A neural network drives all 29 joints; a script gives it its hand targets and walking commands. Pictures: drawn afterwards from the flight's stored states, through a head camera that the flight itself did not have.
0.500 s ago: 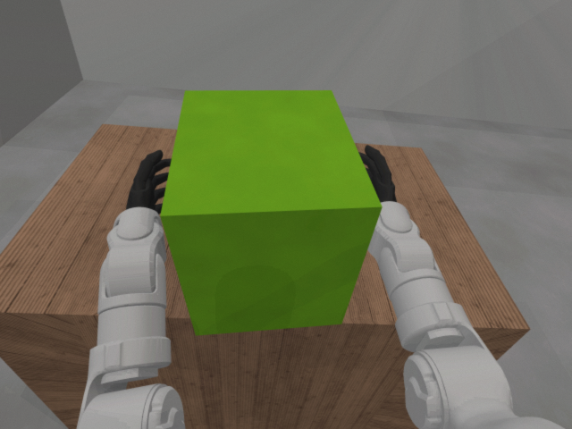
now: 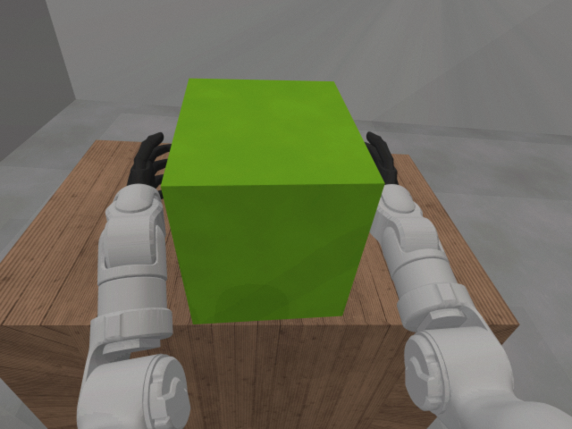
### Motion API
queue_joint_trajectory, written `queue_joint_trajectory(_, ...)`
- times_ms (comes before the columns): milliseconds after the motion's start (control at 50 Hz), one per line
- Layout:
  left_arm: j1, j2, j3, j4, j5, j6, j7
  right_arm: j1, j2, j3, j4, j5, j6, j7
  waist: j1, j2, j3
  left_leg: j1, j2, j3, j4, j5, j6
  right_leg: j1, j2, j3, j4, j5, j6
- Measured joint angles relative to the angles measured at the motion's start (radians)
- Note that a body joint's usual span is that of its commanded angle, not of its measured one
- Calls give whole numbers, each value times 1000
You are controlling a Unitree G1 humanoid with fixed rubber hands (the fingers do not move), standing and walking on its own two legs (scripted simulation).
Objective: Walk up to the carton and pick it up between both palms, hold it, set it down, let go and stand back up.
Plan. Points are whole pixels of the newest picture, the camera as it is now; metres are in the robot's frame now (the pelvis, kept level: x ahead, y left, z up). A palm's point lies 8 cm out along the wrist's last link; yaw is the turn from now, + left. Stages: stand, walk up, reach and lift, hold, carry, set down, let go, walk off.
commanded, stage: reach and lift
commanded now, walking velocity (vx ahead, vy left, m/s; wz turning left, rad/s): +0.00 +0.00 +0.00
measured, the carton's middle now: (266, 198) +0.43 +0.00 +0.15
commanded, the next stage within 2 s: hold in 0.50 s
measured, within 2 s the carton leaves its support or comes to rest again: neither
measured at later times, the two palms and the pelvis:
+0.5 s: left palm (138, 177) +0.38 +0.17 +0.22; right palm (379, 173) +0.38 -0.16 +0.22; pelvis +0.01 +0.00 +0.00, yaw +0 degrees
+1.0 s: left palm (133, 169) +0.36 +0.16 +0.24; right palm (389, 164) +0.37 -0.16 +0.25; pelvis +0.00 +0.00 +0.00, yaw +0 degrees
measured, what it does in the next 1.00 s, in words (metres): stands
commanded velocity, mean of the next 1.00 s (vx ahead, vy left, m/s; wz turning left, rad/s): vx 0.00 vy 0.00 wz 0.00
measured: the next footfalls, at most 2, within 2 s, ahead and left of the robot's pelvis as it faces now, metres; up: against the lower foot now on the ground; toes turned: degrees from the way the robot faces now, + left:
none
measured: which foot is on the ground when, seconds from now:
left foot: down 0.00-1.00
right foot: down 0.00-1.00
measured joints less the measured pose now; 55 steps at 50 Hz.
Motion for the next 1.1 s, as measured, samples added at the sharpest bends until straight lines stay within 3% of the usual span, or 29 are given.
queue_joint_trajectory(280, -1, 31, -15, -87, -13, 51, -28, -7, 3, 27, -111, 45, 65, -38, -21, 26, 19, 11, -5, -24, 20, -18, 0, 30, -4, -24, -1, -15, 3)
queue_joint_trajectory(420, -20, 27, 2, -68, 9, 79, -43, -28, -11, 44, -99, 51, 108, -46, -19, 22, 13, 29, -2, -11, 6, -19, 2, 39, -2, -10, -8, -15, 4)
queue_joint_trajectory(680, 11, 34, -12, -168, -1, 139, -47, -26, -17, 74, -156, 113, 145, -66, -27, 9, 4, 23, 0, -11, 27, -29, -1, 42, 1, -10, -5, -16, 5)
queue_joint_trajectory(940, -69, 36, 25, -73, 31, 164, -67, -92, -24, 47, -87, 74, 192, -56, -17, 33, -4, 29, -2, 4, 5, -5, 5, 34, -2, 5, -10, 4, 5)
queue_joint_trajectory(1100, -72, 43, 28, -83, 13, 152, -63, -105, -27, 53, -95, 82, 185, -60, -17, 15, -7, 11, 5, 0, 11, 1, -4, 16, 5, 0, -2, 8, -3)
